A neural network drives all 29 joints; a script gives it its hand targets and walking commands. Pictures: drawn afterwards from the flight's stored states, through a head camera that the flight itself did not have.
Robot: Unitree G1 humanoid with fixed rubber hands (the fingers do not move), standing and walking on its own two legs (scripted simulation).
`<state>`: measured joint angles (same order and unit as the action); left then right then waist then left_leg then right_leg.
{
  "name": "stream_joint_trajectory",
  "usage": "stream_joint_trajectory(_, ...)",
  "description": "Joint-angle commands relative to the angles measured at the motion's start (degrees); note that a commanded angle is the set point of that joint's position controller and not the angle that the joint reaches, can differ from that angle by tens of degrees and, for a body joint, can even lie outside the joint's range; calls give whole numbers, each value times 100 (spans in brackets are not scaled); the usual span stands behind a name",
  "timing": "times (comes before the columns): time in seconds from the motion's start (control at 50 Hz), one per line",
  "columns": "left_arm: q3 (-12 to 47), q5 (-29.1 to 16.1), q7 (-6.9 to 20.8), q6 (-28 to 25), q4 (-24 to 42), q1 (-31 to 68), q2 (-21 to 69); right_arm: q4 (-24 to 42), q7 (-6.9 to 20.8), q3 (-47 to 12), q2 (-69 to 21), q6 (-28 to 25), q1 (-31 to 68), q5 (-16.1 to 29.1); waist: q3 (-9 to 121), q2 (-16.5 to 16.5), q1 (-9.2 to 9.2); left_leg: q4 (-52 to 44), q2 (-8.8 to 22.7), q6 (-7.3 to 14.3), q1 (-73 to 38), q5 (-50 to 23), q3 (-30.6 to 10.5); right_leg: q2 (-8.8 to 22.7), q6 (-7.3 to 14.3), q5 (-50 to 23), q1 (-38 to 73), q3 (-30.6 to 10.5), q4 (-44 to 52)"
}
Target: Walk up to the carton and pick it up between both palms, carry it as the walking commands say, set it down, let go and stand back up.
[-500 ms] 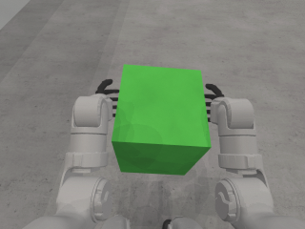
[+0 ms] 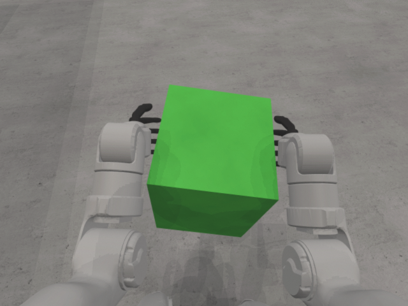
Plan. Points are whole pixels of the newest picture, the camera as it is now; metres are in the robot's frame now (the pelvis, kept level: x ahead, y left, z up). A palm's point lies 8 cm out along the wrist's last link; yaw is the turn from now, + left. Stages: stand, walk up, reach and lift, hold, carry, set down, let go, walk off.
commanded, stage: carry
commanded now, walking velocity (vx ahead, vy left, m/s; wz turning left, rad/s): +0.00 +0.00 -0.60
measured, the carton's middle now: (208, 168) +0.38 +0.02 +0.03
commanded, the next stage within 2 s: none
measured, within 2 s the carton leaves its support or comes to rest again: neither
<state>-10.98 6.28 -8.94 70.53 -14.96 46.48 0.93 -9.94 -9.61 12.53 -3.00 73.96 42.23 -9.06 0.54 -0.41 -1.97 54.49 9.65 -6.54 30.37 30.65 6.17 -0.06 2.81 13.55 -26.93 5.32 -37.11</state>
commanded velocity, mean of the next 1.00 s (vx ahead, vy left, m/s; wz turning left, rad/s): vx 0.00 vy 0.00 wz -0.36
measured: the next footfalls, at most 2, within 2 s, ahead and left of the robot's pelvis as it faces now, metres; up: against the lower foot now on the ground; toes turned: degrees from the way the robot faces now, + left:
left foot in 0.22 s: +0.01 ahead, +0.11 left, +0.00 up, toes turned -3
right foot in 0.50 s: -0.10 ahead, -0.17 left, +0.00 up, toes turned -32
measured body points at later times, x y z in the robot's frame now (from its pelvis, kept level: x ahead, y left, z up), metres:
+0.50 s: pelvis -0.09 -0.03 +0.00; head -0.07 -0.03 +0.45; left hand +0.32 +0.02 +0.13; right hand +0.23 -0.26 +0.12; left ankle -0.03 +0.11 -0.72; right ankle -0.10 -0.15 -0.72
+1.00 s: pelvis -0.18 -0.02 +0.00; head -0.17 -0.02 +0.45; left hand +0.22 -0.07 +0.13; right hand +0.08 -0.32 +0.13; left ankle -0.11 +0.07 -0.72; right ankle -0.12 -0.15 -0.71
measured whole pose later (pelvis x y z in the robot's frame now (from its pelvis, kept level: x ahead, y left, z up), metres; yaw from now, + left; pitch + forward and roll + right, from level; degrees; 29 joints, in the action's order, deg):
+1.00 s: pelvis -0.18 -0.02 +0.00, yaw -28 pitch +2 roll +0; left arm -14.1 8.3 -9.8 72.1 -12.4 44.4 2.7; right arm -16.6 -11.7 12.4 -2.4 73.4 46.5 -6.8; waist 1.0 0.8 0.0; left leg 38.0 3.7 0.2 21.9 17.6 6.5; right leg -1.4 2.1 11.7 -28.9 4.0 -33.6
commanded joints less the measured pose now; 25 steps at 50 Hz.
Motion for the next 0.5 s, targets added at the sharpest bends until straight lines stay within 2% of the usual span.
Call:
stream_joint_trajectory(0.0, 2799, -2620, 1548, -9, 759, 3658, 6668, 1028, 1480, -3254, -6483, -407, 5057, 3087, 3171, 920, 181, 862, -311, 5, 814, 272, -382, 1588, 591, -4343, 3038, -1964, 616)
stream_joint_trajectory(0.04, 2757, -2540, 1440, -36, 968, 3894, 6584, 1100, 1514, -3335, -6555, -445, 5367, 3337, 3172, 898, 158, 540, -393, 59, 538, -94, -357, 1432, 588, -2788, 2674, -1845, 892)
stream_joint_trajectory(0.08, 2688, -2401, 1343, -45, 1046, 3861, 6462, 995, 1533, -3295, -6580, -438, 5278, 3416, 3223, 896, 134, 116, -531, 131, 284, -173, -357, 1453, 618, -1834, 2517, -2030, 1166)
stream_joint_trajectory(0.12, 2640, -2255, 1289, -26, 993, 3663, 6408, 878, 1557, -3250, -6620, -418, 5092, 3410, 3283, 920, 124, -417, -676, 199, -42, -167, -348, 1444, 585, -1492, 2441, -2144, 1306)
stream_joint_trajectory(0.16, 2640, -2181, 1277, -4, 917, 3548, 6397, 812, 1580, -3243, -6646, -408, 5040, 3392, 3302, 1006, 118, -1129, -844, 288, -549, -160, -270, 1340, 465, -1380, 2261, -2136, 1396)
stream_joint_trajectory(0.2, 2697, -2212, 1283, 10, 866, 3614, 6393, 793, 1586, -3256, -6639, -423, 5128, 3379, 3296, 1021, 175, -2343, -897, 399, -1518, -537, -113, 1061, 167, -1222, 1773, -1893, 1403)
stream_joint_trajectory(0.22, 2752, -2248, 1289, 16, 883, 3665, 6405, 811, 1584, -3259, -6607, -442, 5125, 3365, 3305, 790, 227, -3010, -543, 529, -2450, -777, -427, 797, -114, -1072, 1023, -1621, 1199)
stream_joint_trajectory(0.24, 2849, -2402, 1335, 12, 1037, 4179, 6399, 679, 1567, -3218, -6488, -492, 5302, 3305, 3109, -715, 283, -3342, 532, 975, -2873, -508, -1678, 203, -501, 151, -122, -916, 519)
stream_joint_trajectory(0.26, 2864, -2382, 1343, 60, 825, 3791, 6436, 548, 1570, -3042, -6448, -459, 4974, 3190, 2762, -1803, 178, -3661, 1675, 1439, -2547, -1072, -2612, -101, -424, 1302, -779, -337, -1290)
stream_joint_trajectory(0.28, 2984, -2403, 1374, 64, 810, 3622, 6514, 532, 1582, -3016, -6447, -415, 4641, 3028, 2543, -1223, 214, -3390, 1918, 1695, -2605, -2543, -2293, 232, -318, 1497, -1195, -468, -2021)
stream_joint_trajectory(0.3, 3117, -2571, 1440, 37, 874, 3891, 6588, 756, 1576, -3017, -6338, -443, 4900, 2961, 2574, -529, 264, -3036, 1649, 1625, -2712, -3775, -1671, 336, -280, 1453, -1085, -485, -2182)
stream_joint_trajectory(0.32, 3202, -2737, 1497, 27, 808, 4105, 6691, 947, 1555, -3018, -6226, -477, 5181, 2931, 2599, -457, 274, -2849, 1418, 1462, -2745, -4357, -1098, 330, -293, 1382, -989, -356, -2010)
stream_joint_trajectory(0.36, 3223, -2878, 1565, 59, 688, 3838, 6847, 971, 1498, -2957, -6168, -440, 4814, 2758, 2725, -874, 300, -2547, 1135, 1254, -2905, -4978, -380, 172, -353, 1119, -633, -63, -1556)
stream_joint_trajectory(0.4, 3214, -2918, 1597, 74, 657, 3763, 6857, 848, 1460, -2814, -6117, -418, 4481, 2600, 2760, -1266, 340, -2307, 1038, 1091, -2949, -5129, -33, -31, -399, 1121, -250, 193, -889)
stream_joint_trajectory(0.44, 3143, -2889, 1624, 84, 489, 3684, 6818, 718, 1434, -2760, -6077, -407, 4296, 2491, 2713, -1489, 343, -2048, 1109, 927, -2941, -4962, 81, -144, -374, 968, 73, 414, -59)
stream_joint_trajectory(0.46, 3099, -2867, 1639, 78, 363, 3663, 6799, 663, 1416, -2772, -6043, -405, 4342, 2475, 2666, -1412, 272, -1800, 1074, 732, -2685, -4693, 208, -117, -336, 436, 494, 426, 679)
stream_joint_trajectory(0.48, 3022, -2836, 1658, 73, 235, 3630, 6735, 569, 1400, -2789, -6018, -394, 4340, 2460, 2626, -1001, 220, -1404, 959, 487, -2185, -4113, 296, 106, -289, -64, 1081, 15, 1230)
